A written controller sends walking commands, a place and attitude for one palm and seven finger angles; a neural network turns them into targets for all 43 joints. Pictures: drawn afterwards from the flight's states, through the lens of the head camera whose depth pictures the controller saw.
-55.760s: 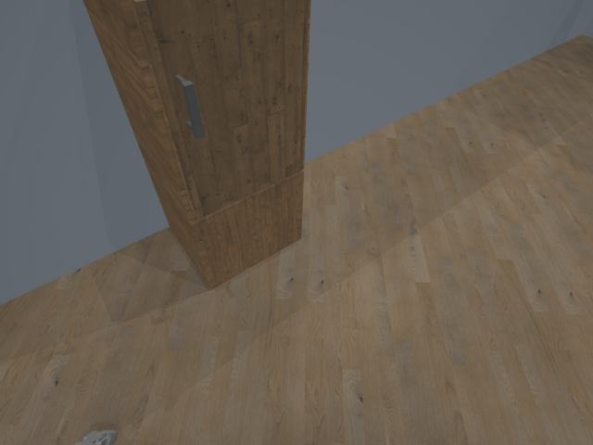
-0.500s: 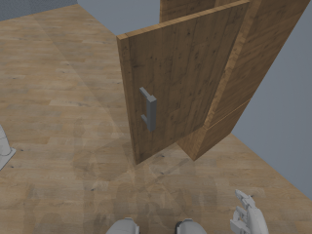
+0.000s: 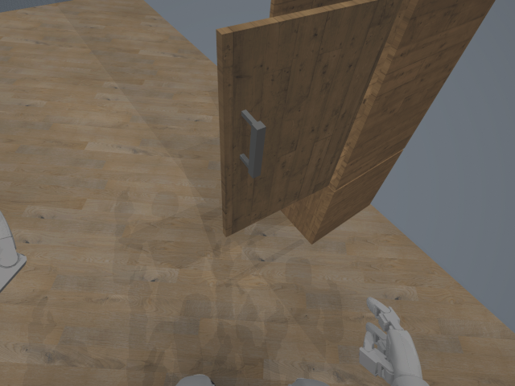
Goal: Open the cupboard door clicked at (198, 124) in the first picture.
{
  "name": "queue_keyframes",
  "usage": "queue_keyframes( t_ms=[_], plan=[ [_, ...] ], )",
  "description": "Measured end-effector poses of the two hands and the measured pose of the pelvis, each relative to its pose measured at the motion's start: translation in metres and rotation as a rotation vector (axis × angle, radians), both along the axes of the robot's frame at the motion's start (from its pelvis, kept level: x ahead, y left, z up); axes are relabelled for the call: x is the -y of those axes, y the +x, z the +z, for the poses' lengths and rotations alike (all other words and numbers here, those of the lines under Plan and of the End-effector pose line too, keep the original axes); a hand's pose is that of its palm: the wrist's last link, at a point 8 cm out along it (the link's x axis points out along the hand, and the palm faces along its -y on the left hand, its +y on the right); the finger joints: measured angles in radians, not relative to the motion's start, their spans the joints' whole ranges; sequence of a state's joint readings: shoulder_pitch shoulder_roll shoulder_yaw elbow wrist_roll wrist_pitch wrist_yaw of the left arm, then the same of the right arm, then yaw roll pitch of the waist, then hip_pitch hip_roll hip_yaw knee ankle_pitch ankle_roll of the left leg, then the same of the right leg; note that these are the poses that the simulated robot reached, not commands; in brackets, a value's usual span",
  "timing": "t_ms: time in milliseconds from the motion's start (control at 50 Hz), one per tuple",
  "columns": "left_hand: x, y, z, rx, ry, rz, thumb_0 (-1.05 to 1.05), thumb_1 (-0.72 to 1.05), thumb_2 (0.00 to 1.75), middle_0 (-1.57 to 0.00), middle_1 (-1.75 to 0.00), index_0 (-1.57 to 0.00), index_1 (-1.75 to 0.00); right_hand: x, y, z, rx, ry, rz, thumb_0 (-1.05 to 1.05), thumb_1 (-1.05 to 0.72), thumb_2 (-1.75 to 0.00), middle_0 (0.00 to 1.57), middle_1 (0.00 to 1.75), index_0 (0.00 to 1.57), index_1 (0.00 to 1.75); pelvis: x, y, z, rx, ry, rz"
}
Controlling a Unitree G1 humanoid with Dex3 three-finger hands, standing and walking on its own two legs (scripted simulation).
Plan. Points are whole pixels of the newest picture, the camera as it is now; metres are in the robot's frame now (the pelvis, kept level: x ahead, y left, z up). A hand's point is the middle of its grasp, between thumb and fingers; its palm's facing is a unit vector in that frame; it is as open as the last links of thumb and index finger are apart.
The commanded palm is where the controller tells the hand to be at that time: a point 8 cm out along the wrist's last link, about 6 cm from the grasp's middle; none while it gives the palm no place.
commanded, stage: stop stepping back and stand still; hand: left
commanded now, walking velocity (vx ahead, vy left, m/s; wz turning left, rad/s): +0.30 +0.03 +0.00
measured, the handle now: (250, 145) +0.53 +0.07 +0.04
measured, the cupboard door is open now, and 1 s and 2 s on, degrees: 86 86 86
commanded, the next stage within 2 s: let the arm hang, fingers relaxed in 0.54 s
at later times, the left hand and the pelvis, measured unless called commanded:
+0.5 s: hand (75, 298) +0.17 +0.21 +0.16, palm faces +0.34 -0.80 -0.48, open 7.5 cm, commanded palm +0.11 +0.25 +0.18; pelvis -0.05 -0.04 +0.00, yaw -4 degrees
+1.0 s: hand out of the picture -0.05 +0.14 -0.17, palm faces +0.00 -0.98 -0.19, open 7.0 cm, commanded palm none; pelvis -0.06 -0.04 +0.00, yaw -2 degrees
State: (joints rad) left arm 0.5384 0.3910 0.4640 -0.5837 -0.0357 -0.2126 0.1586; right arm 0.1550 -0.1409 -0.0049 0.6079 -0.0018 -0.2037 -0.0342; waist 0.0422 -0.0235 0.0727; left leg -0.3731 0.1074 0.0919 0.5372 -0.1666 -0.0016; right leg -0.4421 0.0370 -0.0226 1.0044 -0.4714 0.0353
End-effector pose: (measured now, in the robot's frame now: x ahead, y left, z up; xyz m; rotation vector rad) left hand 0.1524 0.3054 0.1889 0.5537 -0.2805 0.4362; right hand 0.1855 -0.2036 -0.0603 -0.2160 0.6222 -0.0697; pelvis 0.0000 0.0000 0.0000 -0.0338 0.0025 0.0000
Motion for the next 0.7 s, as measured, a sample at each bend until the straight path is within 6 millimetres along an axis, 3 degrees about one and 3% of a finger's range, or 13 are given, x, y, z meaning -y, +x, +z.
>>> queue_keyframes(
  t_ms=[100,220,320,380,520,640,660,700],
  plan=[
    [0.026,-0.007,0.003,-0.014,0.01,-0.035,0.01,0.88,0.9,-0.21,-0.3,-0.21,-0.3,0.018,-0.041,-0.004,-0.019,0.018,-0.026,0.01,-0.9,-0.9,0.21,0.3,0.21,0.3,0.018,-0.021,0.001,-0.019,0.032,-0.02],
    [0.052,-0.012,0.007,-0.028,0.019,-0.103,0.01,0.88,0.9,-0.21,-0.3,-0.21,-0.3,0.062,-0.095,-0.016,-0.125,-0.011,-0.117,0.01,-0.9,-0.9,0.21,0.3,0.21,0.3,0.031,-0.041,0.004,-0.008,0.055,-0.073],
    [0.059,-0.014,0.004,-0.01,0.026,-0.141,0.01,0.88,0.9,-0.21,-0.3,-0.21,-0.3,0.098,-0.133,-0.019,-0.127,-0.079,-0.23,0.01,-0.9,-0.9,0.21,0.3,0.21,0.3,0.031,-0.043,-0.003,0.005,0.04,-0.08],
    [0.058,-0.015,-0.001,-0.019,0.018,-0.139,0.01,0.88,0.9,-0.21,-0.3,-0.21,-0.3,0.11,-0.149,-0.02,-0.139,-0.094,-0.279,0.01,-0.9,-0.9,0.21,0.3,0.2,0.3,0.033,-0.047,-0.003,0.02,0.05,-0.081],
    [0.06,-0.024,-0.006,-0.055,0.02,-0.126,0.01,0.88,0.9,-0.21,-0.3,-0.21,-0.3,0.108,-0.158,-0.025,-0.157,-0.076,-0.27,0.01,-0.9,-0.9,0.2,0.3,0.2,0.3,0.037,-0.05,-0.002,0.019,0.035,-0.078],
    [0.056,-0.02,-0.006,-0.049,0.01,-0.116,0.01,0.88,0.9,-0.21,-0.3,-0.21,-0.3,0.086,-0.137,-0.024,-0.145,-0.043,-0.218,0.01,-0.9,-0.9,0.2,0.3,0.2,0.3,0.033,-0.046,0.001,0.025,0.04,-0.086],
    [0.054,-0.016,-0.012,-0.07,0.009,-0.121,0.01,0.88,0.9,-0.21,-0.3,-0.21,-0.3,0.083,-0.131,-0.025,-0.129,-0.025,-0.197,0.01,-0.9,-0.9,0.2,0.3,0.2,0.3,0.032,-0.047,0.001,0.018,0.038,-0.083],
    [0.049,-0.002,-0.052,-0.244,-0.044,-0.111,0.0,0.89,0.9,-0.21,-0.3,-0.2,-0.3,0.079,-0.122,-0.036,-0.153,0.006,-0.147,0.01,-0.9,-0.9,0.2,0.3,0.2,0.3,0.029,-0.052,-0.001,0.004,0.041,-0.068]
  ],
)
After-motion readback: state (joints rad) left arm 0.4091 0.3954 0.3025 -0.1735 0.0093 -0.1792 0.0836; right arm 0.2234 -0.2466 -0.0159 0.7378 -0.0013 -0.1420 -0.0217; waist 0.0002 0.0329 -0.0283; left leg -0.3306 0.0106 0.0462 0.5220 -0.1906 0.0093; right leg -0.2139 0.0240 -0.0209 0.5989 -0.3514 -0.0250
